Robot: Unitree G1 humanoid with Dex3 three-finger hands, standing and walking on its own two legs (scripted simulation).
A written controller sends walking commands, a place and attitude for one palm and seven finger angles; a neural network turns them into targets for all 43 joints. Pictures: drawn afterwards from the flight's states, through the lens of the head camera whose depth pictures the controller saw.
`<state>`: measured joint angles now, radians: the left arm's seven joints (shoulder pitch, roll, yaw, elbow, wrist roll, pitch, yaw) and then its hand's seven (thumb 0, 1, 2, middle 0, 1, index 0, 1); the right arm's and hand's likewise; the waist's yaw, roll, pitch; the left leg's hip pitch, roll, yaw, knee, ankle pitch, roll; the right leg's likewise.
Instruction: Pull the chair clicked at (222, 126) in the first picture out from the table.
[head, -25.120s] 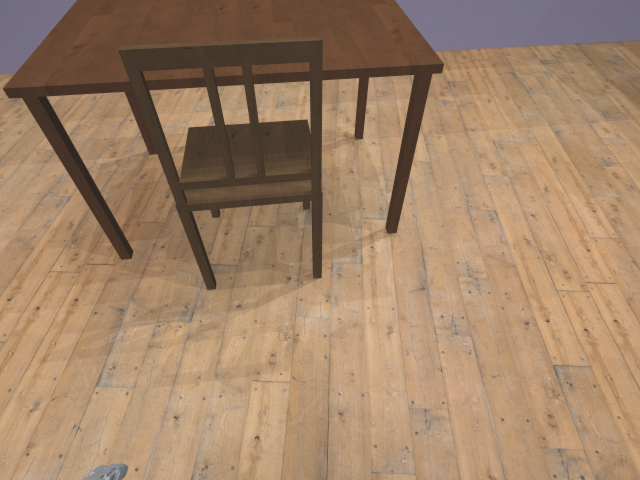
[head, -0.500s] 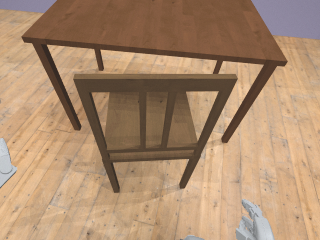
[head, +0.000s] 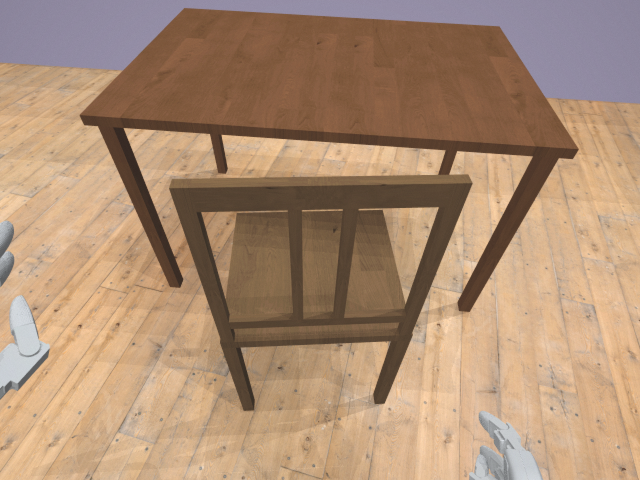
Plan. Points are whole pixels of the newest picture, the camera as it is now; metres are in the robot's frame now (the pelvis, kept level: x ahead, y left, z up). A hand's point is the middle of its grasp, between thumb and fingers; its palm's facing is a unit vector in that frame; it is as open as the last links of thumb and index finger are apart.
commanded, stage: stop stepping back and stand still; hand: left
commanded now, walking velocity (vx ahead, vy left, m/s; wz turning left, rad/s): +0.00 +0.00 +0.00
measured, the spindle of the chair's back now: (296, 270) +0.48 +0.07 -0.09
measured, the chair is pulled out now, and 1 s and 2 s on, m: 0.21 0.21 0.21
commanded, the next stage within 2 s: let the arm hang, fingers relaxed in 0.58 s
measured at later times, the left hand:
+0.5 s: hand (62, 310) +0.24 +0.27 +0.15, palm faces +0.37 -0.80 -0.47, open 7.4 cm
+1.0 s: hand out of the picture +0.08 +0.19 -0.18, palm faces +0.04 -0.98 -0.18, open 6.9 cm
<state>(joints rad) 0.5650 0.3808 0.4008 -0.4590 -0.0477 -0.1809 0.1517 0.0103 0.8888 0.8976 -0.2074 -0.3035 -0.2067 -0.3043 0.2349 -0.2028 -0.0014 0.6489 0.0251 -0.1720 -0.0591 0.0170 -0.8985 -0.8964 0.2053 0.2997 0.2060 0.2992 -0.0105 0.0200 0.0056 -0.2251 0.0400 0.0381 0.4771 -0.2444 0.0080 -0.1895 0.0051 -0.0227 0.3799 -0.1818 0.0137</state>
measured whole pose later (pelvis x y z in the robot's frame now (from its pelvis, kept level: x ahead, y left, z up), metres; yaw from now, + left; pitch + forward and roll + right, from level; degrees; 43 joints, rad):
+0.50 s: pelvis +0.04 +0.01 +0.00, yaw +0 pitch +0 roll -1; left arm 0.60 0.41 0.41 -0.50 -0.07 -0.17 0.15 0.01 0.89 0.90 -0.21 -0.30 -0.21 -0.30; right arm 0.17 -0.20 -0.01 0.62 0.04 -0.11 -0.06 0.02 -0.90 -0.90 0.20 0.30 0.20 0.30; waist -0.01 0.00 0.05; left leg -0.16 0.02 0.05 0.42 -0.27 0.01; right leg -0.13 -0.01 -0.02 0.35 -0.22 0.03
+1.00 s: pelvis +0.03 +0.01 +0.00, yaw +0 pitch +0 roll -1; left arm 0.29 0.17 0.01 0.90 0.01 0.03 0.05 -0.03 1.02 0.90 -0.20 -0.30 -0.20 -0.30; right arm 0.24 -0.18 0.01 0.96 -0.01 0.01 0.00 0.01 -0.90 -0.90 0.20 0.30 0.20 0.30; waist 0.00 -0.04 0.04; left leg -0.19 0.01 0.05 0.48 -0.29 0.03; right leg -0.18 -0.03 -0.02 0.43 -0.26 0.03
